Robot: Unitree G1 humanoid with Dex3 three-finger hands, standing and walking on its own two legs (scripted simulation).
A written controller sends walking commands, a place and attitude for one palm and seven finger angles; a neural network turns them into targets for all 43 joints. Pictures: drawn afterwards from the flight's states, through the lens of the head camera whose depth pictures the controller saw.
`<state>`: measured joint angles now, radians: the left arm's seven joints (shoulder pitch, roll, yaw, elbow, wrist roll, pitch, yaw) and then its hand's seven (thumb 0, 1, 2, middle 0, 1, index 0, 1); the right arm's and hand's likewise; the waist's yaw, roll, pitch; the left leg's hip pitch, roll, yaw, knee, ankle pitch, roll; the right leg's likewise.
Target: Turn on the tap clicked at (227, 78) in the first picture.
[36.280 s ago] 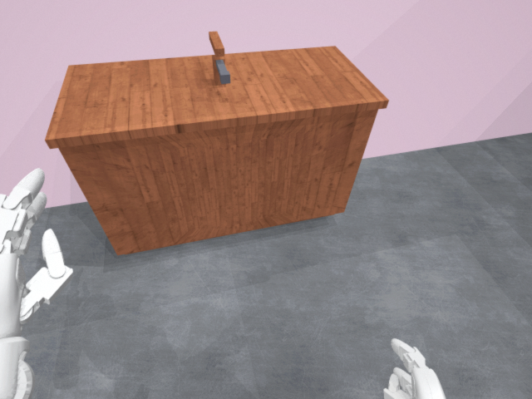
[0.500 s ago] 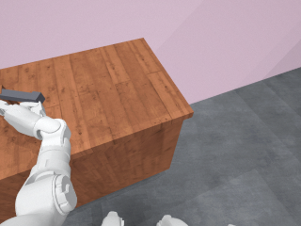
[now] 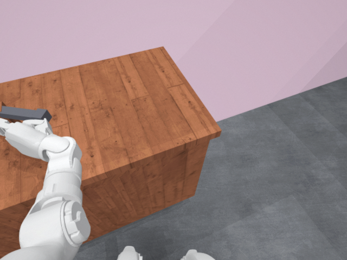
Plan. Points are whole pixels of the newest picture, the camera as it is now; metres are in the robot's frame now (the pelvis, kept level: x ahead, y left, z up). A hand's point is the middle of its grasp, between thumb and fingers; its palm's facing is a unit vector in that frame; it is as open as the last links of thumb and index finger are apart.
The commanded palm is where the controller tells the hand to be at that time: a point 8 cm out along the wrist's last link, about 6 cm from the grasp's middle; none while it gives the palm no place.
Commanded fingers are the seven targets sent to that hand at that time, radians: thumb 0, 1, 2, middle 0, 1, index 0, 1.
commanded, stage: lift the hand up off the lever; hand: left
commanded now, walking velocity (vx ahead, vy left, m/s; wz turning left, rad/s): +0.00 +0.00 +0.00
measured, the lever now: (42, 117) +0.45 +0.30 +0.07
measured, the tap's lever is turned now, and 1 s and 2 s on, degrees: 58 58 58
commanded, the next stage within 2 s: draw the hand back beside the body in 1.94 s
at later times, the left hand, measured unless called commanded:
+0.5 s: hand (45, 121) +0.43 +0.28 +0.08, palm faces +0.91 -0.41 -0.07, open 8.5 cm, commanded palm +0.42 +0.29 +0.10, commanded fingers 0.00 0.90 0.90 -0.15 -0.15 -0.15 -0.15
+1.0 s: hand (44, 121) +0.43 +0.28 +0.08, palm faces +0.90 -0.42 -0.05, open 8.5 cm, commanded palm +0.41 +0.30 +0.12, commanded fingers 0.00 0.90 0.90 -0.15 -0.15 -0.15 -0.15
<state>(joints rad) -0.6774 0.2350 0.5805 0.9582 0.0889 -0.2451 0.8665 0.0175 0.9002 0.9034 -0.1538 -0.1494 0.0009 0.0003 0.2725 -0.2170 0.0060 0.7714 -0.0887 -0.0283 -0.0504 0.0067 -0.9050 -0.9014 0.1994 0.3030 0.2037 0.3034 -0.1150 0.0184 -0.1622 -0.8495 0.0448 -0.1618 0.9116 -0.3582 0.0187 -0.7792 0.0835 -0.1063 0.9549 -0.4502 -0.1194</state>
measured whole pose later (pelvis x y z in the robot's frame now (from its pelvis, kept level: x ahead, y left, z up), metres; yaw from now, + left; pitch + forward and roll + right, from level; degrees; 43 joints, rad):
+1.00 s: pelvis +0.01 +0.01 +0.01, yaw -1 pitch +12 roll +1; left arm -0.63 0.15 0.64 0.83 0.10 -0.14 0.84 0.02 0.90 0.90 -0.15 -0.15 0.00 -0.02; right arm 0.25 -0.21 0.00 0.78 -0.10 -0.09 -0.04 0.01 -0.90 -0.90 0.20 0.30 0.20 0.30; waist -0.11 0.01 -0.15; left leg -0.75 0.04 -0.13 0.86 -0.35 -0.02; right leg -0.69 0.08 -0.08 0.91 -0.45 -0.11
